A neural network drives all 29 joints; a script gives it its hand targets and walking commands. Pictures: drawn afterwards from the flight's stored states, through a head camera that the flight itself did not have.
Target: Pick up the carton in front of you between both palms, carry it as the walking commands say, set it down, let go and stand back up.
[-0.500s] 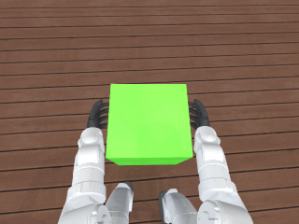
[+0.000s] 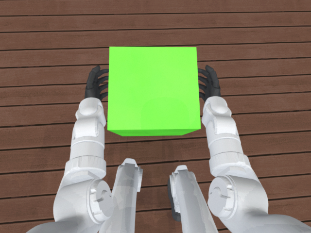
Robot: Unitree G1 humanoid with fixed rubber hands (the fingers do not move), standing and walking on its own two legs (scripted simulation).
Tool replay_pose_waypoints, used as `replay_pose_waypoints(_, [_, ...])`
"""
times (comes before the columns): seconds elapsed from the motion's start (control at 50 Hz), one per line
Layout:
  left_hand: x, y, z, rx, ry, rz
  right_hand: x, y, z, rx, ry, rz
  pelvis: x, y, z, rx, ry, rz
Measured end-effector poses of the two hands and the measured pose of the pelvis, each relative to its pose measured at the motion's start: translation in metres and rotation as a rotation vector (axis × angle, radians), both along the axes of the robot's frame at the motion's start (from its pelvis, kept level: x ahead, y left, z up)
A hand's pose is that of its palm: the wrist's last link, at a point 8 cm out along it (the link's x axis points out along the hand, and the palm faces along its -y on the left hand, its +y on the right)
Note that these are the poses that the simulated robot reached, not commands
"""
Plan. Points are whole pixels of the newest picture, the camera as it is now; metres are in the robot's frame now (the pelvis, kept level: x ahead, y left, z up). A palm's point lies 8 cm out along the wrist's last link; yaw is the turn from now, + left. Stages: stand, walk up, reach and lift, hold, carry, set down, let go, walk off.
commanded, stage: set down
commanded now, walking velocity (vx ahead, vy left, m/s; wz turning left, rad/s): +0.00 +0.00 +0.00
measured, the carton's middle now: (152, 99) +0.45 +0.04 -0.15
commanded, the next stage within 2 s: none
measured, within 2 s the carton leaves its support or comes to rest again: neither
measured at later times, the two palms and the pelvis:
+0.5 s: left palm (104, 105) +0.44 +0.20 -0.24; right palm (191, 100) +0.48 -0.10 -0.23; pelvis -0.02 +0.00 -0.12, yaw -2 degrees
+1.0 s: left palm (109, 108) +0.46 +0.21 -0.36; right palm (182, 103) +0.51 -0.09 -0.37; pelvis -0.03 +0.00 -0.21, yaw -2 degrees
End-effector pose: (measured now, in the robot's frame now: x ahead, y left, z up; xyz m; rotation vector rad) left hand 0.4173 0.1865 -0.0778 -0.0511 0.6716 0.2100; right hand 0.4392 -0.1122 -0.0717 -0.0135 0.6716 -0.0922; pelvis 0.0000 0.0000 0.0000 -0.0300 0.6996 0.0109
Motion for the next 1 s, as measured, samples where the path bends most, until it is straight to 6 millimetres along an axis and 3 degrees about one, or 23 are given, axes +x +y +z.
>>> replay_pose_waypoints(0.36, [0.019, 0.007, -0.12, 0.006, 0.015, 0.028, 0.029, 0.008, -0.119, -0.005, 0.012, 0.035, -0.017, 0.004, -0.093, -0.011, 0.103, -0.016])
replay_pose_waypoints(0.84, [0.042, 0.021, -0.265, 0.035, 0.068, 0.048, 0.063, 0.022, -0.27, -0.024, 0.06, 0.105, -0.036, -0.005, -0.194, 0.012, 0.088, -0.044])
replay_pose_waypoints(1.0, [0.048, 0.02, -0.284, 0.04, 0.078, 0.052, 0.067, 0.021, -0.296, -0.013, 0.071, 0.108, -0.031, -0.004, -0.21, 0.03, 0.047, -0.06])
